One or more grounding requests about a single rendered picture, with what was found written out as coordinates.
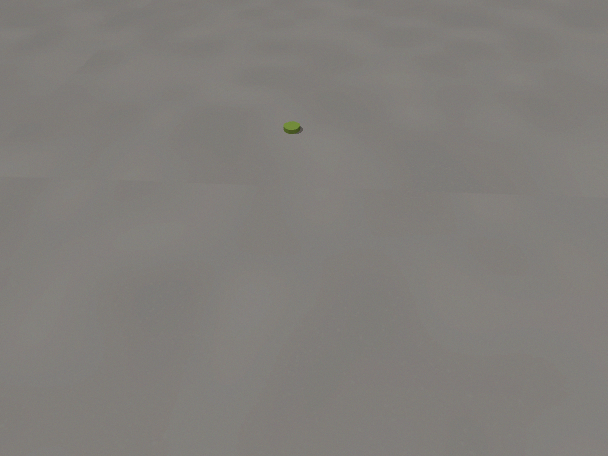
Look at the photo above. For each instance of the tin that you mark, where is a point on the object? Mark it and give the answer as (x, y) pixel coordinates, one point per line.
(292, 127)

